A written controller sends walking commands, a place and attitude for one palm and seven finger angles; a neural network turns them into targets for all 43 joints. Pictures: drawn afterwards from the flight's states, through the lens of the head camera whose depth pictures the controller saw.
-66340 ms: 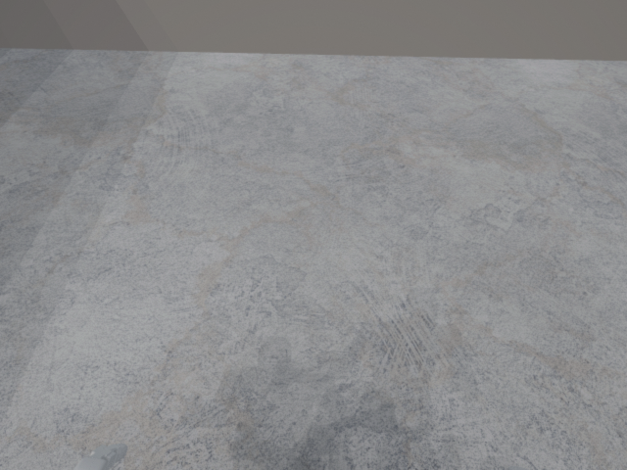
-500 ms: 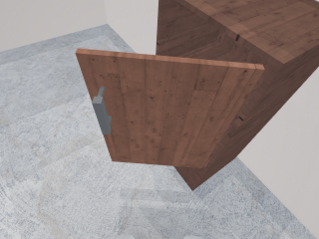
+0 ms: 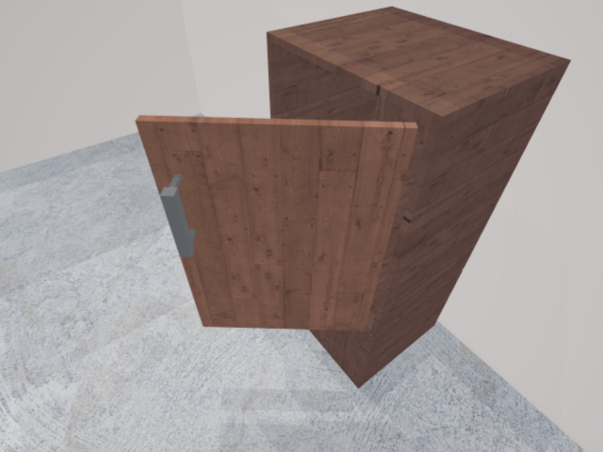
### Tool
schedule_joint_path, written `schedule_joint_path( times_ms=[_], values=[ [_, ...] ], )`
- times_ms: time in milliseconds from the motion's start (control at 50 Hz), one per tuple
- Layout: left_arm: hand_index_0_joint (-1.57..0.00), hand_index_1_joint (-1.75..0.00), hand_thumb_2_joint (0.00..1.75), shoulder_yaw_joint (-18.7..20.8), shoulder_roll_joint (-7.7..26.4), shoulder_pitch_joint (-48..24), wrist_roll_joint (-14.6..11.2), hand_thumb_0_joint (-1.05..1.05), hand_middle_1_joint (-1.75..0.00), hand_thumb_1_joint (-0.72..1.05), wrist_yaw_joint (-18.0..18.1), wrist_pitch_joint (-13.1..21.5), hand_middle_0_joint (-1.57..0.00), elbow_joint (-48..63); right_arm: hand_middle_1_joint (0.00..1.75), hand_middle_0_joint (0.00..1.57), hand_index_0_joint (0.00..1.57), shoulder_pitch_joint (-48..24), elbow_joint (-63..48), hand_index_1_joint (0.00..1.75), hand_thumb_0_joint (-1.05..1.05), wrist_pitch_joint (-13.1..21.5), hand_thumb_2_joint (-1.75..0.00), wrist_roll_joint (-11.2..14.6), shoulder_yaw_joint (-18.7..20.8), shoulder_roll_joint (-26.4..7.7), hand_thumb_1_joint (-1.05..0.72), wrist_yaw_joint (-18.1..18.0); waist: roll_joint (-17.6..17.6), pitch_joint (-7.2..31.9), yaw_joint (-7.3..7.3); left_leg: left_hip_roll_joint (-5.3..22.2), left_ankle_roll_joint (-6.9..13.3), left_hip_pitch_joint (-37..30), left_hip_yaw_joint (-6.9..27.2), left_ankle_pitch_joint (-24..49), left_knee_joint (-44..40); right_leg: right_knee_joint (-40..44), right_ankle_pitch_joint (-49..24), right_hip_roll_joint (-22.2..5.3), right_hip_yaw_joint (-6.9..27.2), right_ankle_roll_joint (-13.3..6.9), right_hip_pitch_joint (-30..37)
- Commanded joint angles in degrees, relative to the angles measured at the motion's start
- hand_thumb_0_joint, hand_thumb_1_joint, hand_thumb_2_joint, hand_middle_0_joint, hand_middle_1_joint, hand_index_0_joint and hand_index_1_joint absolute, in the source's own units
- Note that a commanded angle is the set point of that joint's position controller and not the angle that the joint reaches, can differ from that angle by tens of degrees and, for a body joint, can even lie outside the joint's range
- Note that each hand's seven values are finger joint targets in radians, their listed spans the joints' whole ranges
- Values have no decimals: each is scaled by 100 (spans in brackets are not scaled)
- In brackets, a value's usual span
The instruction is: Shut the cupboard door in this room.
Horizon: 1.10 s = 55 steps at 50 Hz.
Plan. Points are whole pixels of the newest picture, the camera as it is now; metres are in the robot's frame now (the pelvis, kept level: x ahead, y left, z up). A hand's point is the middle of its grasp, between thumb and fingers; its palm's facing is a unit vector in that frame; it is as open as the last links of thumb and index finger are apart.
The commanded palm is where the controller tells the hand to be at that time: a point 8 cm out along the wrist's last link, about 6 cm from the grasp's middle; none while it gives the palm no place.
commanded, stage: come to a stop and stand still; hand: left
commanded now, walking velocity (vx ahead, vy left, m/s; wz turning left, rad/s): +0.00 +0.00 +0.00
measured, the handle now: (181, 216) +0.49 +0.23 +0.04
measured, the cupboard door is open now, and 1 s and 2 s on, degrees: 52 52 52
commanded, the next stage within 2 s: look again from close up in 0.28 s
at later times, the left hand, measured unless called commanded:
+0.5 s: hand out of the picture -0.03 +0.19 -0.17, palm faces +0.04 -0.98 -0.17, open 7.4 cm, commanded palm none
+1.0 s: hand out of the picture +0.03 +0.21 -0.16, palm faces +0.00 -0.98 -0.18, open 7.4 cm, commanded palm +0.13 +0.26 -0.06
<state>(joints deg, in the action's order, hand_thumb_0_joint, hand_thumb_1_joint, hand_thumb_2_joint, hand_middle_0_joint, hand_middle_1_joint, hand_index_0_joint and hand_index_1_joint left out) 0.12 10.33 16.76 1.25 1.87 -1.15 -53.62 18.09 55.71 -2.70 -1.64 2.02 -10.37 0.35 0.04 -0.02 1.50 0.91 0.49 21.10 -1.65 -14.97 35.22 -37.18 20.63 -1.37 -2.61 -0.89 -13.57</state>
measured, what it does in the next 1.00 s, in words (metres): stands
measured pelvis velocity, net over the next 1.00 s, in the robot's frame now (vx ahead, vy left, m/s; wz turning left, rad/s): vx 0.04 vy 0.03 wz -0.01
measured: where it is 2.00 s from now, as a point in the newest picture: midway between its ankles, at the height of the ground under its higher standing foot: outside the picture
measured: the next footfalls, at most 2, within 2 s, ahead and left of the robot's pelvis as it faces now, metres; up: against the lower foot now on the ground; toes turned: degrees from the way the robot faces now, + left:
none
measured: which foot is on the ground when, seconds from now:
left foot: down 0.00-1.00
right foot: down 0.00-1.00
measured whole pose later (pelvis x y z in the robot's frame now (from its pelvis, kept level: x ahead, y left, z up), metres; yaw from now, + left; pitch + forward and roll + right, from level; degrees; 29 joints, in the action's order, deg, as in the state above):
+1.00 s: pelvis +0.04 +0.03 +0.02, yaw +0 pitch -1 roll +0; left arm -1.0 10.8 18.4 0.8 1.7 1.2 -61.7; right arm 13.2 63.1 0.9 -0.4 -0.2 -9.5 -0.6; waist 1.5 -1.5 -0.3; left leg -1.4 2.2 16.0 -1.4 -7.8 24.7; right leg -25.0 16.2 -1.7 0.0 1.8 -7.8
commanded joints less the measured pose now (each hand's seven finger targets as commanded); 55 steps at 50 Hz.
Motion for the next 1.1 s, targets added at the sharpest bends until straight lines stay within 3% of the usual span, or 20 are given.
schedule_joint_path(
  times_ms=[0, 40, 60, 120, 160, 200, 280, 320, 380, 460, 520, 620, 900, 960, 980, 1000, 1020, 1040, 1060, 1080],
  values=[
    [-20, -30, 90, 269, 949, -224, -16, 0, -30, 90, 61, 99, -20, 466, 30, 20, 20, 385, -293, 30, 0, 160, -90, 10, 100, -409, -90, -41, 582, -512, 132, -49, 1, -773, 39, -490, 154, 1917, 1972, -827, 973, -474, -1787],
    [-20, -30, 90, 262, 875, -183, -24, 0, -30, 90, 53, 89, -20, 473, 30, 20, 20, 476, -248, 30, 0, 201, -90, 23, 72, -378, -90, -48, 349, -545, 77, 48, 77, -534, 287, -721, -345, 1599, 1834, -573, 700, -360, -1561],
    [-20, -30, 90, 252, 842, -85, -35, 0, -30, 90, 42, 74, -20, 425, 30, 20, 20, 447, -249, 30, 0, 223, -90, 13, 71, -486, -90, -55, -37, -554, 40, 125, 131, -269, 533, -1029, -715, 1369, 1735, -445, 638, -297, -1384],
    [-20, -30, 90, 249, 718, 411, -56, 0, -30, 90, 18, 51, -20, 215, 30, 20, 20, 205, -238, 30, 0, 264, -90, 1, 83, -703, -90, -91, -700, -684, -229, 495, 307, 686, 1338, -2137, -1861, 870, 1194, -23, 306, -140, -455],
    [-20, -30, 90, 228, 590, 711, -29, 0, -30, 90, 5, 60, -20, 58, 30, 20, 20, 72, -206, 30, 0, 285, -90, 13, 85, -734, -90, -115, -705, -594, -359, 558, 361, 926, 1492, -2291, -2109, 758, 809, 59, 243, -151, 28],
    [-20, -30, 90, 203, 534, 865, -31, 0, -30, 90, -10, 87, -20, -82, 30, 20, 20, 85, -123, 30, 0, 287, -90, 24, 77, -687, -90, -123, -553, -421, -367, 456, 304, 692, 1302, -2041, -2007, 970, 790, -26, 345, -200, 65],
    [-20, -30, 90, 156, 577, 683, -53, 0, -30, 90, -7, 188, -20, -159, 30, 20, 20, 244, 27, 30, 0, 289, -90, 59, 30, -456, -90, -126, 15, -275, -159, 166, 144, -176, 758, -870, -1237, 1647, 947, -372, 844, -316, -525],
    [-20, -30, 90, 142, 667, 480, -60, 0, -30, 90, -8, 243, -20, -153, 30, 20, 20, 339, 102, 30, 0, 319, -90, 73, 20, -458, -90, -117, 197, -217, -51, 156, 117, -527, 642, -436, -1039, 1796, 889, -483, 917, -338, -723],
    [-20, -30, 90, 122, 666, 439, -43, 0, -30, 90, 0, 240, -20, -209, 30, 20, 20, 278, 140, 30, 0, 319, -90, 90, 37, -551, -90, -113, 153, -412, -18, 237, 116, -561, 774, -735, -1220, 1806, 1126, -390, 823, -251, -959],
    [-20, -30, 90, 75, 550, 692, -20, 0, -30, 90, 15, 204, -20, -376, 30, 20, 20, 77, 198, 30, 0, 307, -90, 90, 18, -561, -90, -116, -61, -763, -104, 322, 150, -251, 953, -1132, -1613, 1753, 1063, -263, 750, -162, -886],
    [-20, -30, 90, 68, 538, 866, -10, 0, -30, 90, 11, 206, -20, -473, 30, 20, 20, -42, 220, 30, 0, 310, -90, 86, 27, -607, -90, -117, -144, -741, -147, 334, 159, -216, 1020, -1256, -1756, 1751, 1020, -255, 741, -144, -801],
    [-20, -30, 90, 43, 540, 900, -18, 0, -30, 90, 2, 258, -20, -549, 30, 20, 20, -173, 243, 30, 0, 380, -90, 98, -1, -662, -90, -120, -244, -396, -170, 396, 184, -470, 1063, -881, -1841, 1677, 302, -286, 683, -138, -447],
    [-20, -30, 90, 10, 623, 625, -38, 0, -30, 90, 27, 299, -20, -625, 30, 20, 20, -319, 451, 30, 0, 467, -90, 138, -66, -667, -90, -134, 41, -127, -176, 408, 180, -967, 786, 649, -1561, 1724, -776, -441, 623, -58, 59],
    [-20, -30, 90, 10, 619, 565, -37, 0, -30, 90, 35, 291, -20, -628, 30, 20, 20, -341, 504, 30, 0, 473, -90, 140, -69, -662, -90, -142, 1, -163, -181, 406, 177, -1009, 748, 846, -1526, 1733, -878, -441, 619, -36, 99],
    [-20, -30, 90, -6, 543, 731, 66, 0, -30, 90, 237, 320, -20, -744, 30, 20, 20, -604, 140, 30, 0, 433, -90, 155, -103, -723, -90, -115, -107, -517, -232, 375, -9, -750, 451, 673, -678, 1919, -818, -481, 745, -63, -162],
    [-20, -30, 90, 2216, 3701, -4057, -812, 0, -30, 90, 165, 1794, -20, 8775, 30, 20, 20, -169, -1726, 30, 0, 1369, -90, 274, 141, -1766, -90, -658, -406, 1345, 782, 97, 235, -2520, 370, 1136, -1076, 1269, -1385, 22, 53, -20, -518],
    [-22, -32, 90, 263, 1151, -451, -899, 0, -32, 90, 147, 1452, -22, 7333, 30, 20, 20, -629, -1687, 30, 0, 1924, -90, 429, -251, -957, -90, -693, -2052, 2418, -70, 156, 97, -3062, 206, 1517, -1120, 772, -894, 311, -301, -118, -406],
    [-24, -34, 90, 548, 1187, -328, -1055, 0, -34, 90, 449, 1143, -24, 6926, 30, 20, 20, -691, -1351, 30, 0, 2167, -90, 466, -195, -1123, -90, -729, -1473, 2117, -157, 248, -199, -2405, 431, 1126, -1194, 618, -546, 370, -354, -126, -178],
    [-25, -36, 90, -372, -478, 1316, -945, 0, -36, 90, 383, 493, -25, 4921, 30, 20, 20, -797, -1119, 30, 0, 2212, -90, 477, -249, -792, -90, -566, -805, 978, -9, 283, -112, -1532, 625, -32, -1467, 465, -195, 277, -431, -36, -840],
    [-27, -38, 90, -123, 24, 176, -1072, 0, -38, 90, 422, 714, -27, 6077, 30, 20, 20, -647, -1600, 30, 0, 2232, -90, 489, -107, -1067, -90, -457, -536, 185, 187, 175, -54, -778, 828, -903, -1379, 612, -129, 221, -366, -17, -937]
  ],
)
